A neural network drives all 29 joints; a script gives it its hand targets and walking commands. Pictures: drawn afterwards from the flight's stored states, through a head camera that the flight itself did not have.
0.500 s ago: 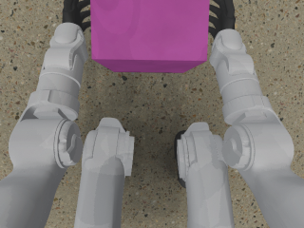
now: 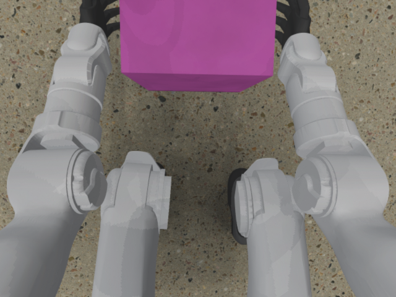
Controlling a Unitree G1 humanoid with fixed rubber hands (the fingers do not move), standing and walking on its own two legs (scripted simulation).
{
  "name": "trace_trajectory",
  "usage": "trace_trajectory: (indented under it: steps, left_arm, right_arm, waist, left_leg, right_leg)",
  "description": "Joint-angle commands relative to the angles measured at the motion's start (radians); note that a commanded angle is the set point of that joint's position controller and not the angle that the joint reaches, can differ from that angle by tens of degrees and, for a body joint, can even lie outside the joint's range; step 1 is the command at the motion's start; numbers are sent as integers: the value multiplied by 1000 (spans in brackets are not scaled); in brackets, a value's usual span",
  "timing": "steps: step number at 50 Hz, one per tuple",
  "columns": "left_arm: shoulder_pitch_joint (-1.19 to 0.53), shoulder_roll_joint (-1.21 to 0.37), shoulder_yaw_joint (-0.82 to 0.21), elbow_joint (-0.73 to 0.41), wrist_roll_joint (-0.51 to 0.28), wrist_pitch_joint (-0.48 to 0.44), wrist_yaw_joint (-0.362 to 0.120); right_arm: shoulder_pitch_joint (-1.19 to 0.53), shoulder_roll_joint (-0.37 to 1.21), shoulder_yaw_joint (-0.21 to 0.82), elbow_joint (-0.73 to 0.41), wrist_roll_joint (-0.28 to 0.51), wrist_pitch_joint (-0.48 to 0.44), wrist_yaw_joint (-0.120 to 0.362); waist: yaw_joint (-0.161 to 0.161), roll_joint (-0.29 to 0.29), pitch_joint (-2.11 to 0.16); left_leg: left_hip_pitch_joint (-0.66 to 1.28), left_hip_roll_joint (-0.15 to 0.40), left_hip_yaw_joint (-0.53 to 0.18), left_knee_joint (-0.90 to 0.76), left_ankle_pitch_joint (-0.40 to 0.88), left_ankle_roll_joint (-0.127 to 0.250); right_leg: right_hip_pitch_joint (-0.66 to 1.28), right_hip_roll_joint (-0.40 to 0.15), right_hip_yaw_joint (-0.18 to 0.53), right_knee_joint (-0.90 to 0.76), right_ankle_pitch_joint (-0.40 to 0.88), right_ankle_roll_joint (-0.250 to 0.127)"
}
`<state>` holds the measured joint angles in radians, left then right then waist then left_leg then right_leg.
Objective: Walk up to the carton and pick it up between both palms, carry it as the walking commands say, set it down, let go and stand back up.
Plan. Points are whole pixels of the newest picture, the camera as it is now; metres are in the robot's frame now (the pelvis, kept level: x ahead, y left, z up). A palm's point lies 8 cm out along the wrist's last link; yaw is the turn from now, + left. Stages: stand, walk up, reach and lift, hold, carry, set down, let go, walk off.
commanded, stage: set down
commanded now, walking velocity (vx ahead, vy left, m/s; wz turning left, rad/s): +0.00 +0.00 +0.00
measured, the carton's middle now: (196, 35) +0.54 +0.03 -0.24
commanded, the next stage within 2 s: none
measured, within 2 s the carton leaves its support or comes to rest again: neither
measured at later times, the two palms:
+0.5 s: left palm (96, 28) +0.51 +0.20 -0.17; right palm (294, 36) +0.53 -0.13 -0.17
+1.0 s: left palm (69, 17) +0.52 +0.23 -0.15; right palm (316, 27) +0.54 -0.15 -0.15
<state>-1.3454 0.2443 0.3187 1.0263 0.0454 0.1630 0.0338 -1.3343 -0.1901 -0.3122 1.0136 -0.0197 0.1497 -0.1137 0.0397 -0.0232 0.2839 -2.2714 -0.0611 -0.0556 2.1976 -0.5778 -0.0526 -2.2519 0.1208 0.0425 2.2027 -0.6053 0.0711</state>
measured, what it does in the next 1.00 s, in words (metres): stands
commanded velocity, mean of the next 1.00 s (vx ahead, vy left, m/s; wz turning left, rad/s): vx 0.00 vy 0.00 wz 0.00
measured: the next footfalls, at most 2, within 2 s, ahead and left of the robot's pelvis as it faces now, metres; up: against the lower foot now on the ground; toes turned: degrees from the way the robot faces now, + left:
none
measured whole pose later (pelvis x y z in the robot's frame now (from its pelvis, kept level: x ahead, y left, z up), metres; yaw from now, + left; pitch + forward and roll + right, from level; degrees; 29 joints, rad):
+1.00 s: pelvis +0.00 +0.00 +0.01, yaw +1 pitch +39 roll -1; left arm -1.33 0.39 0.13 1.04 -0.21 0.03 0.08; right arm -1.31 -0.33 -0.08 0.98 0.21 0.06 -0.14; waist 0.02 -0.01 0.28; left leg -2.28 -0.04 -0.04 2.16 -0.56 -0.03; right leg -2.26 0.07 0.03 2.17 -0.60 0.05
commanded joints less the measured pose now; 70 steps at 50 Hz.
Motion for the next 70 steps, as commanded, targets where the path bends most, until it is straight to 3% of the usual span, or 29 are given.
trace_trajectory:
  steps: [1, 7, 14, 18, 22, 26, 32, 40, 46, 51, 60, 70]
  left_arm:
    - [-509, -792, -279, -66, -52, -21, -235]
    - [-502, -734, -258, -58, -44, -26, -224]
    - [-473, -558, -223, -36, -47, -55, -171]
    - [-424, -308, -169, -11, -56, -85, -101]
    - [-306, 122, -80, 38, -80, -133, 19]
    - [-298, 198, -117, 41, -151, -159, 59]
    - [-254, 227, -162, 49, -210, -181, 61]
    - [-235, 265, -184, 42, -250, -182, 43]
    - [-237, 288, -185, -66, -267, -162, 47]
    - [-207, 288, -157, -134, -244, -125, 52]
    - [-119, 232, -102, -129, -181, -97, 37]
    - [-75, 226, -65, -216, -144, -62, 12]
  right_arm:
    - [-584, 801, 294, -101, 52, -26, 242]
    - [-576, 739, 269, -89, 42, -29, 233]
    - [-545, 564, 230, -62, 43, -53, 188]
    - [-472, 327, 178, -54, 49, -75, 126]
    - [-333, -102, 110, -22, 75, -103, 12]
    - [-307, -165, 152, -8, 138, -123, -26]
    - [-265, -194, 195, -6, 189, -142, -26]
    - [-244, -228, 212, -13, 220, -142, -11]
    - [-249, -246, 229, -121, 241, -123, -22]
    - [-212, -237, 199, -192, 219, -86, -37]
    - [-120, -193, 126, -181, 151, -65, -26]
    - [-82, -167, 96, -262, 115, -32, -13]
  waist:
    - [27, -8, -934]
    - [26, -6, -920]
    - [24, -5, -936]
    - [23, -6, -951]
    - [23, -5, -976]
    - [15, 10, -1060]
    - [2, 10, -1109]
    - [2, 12, -1109]
    - [5, 11, -1331]
    - [1, 28, -1390]
    - [-14, 46, -1270]
    - [-12, 34, -1359]
  left_leg:
    - [442, -37, 109, -157, 274, 43]
    - [448, -33, 109, -156, 257, 41]
    - [476, -23, 111, -159, 246, 34]
    - [494, -12, 114, -164, 237, 27]
    - [524, 8, 112, -181, 237, 18]
    - [571, 18, 96, -177, 317, 14]
    - [577, 31, 76, -173, 394, 16]
    - [572, 42, 73, -175, 374, 19]
    - [708, 36, 92, -185, 402, 24]
    - [754, 21, 112, -234, 378, 25]
    - [701, 6, 115, -358, 333, 22]
    - [785, -11, 117, -519, 347, 26]
  right_leg:
    - [353, 25, -113, -168, 240, -47]
    - [353, 21, -115, -167, 218, -46]
    - [386, 13, -120, -168, 208, -39]
    - [418, 0, -121, -173, 203, -30]
    - [451, -29, -111, -189, 200, -21]
    - [491, -44, -90, -187, 280, -21]
    - [483, -54, -79, -179, 356, -13]
    - [473, -69, -81, -172, 338, -15]
    - [598, -67, -99, -190, 360, -18]
    - [626, -55, -119, -243, 329, -24]
    - [554, -39, -128, -356, 285, -33]
    - [681, -27, -123, -518, 306, -33]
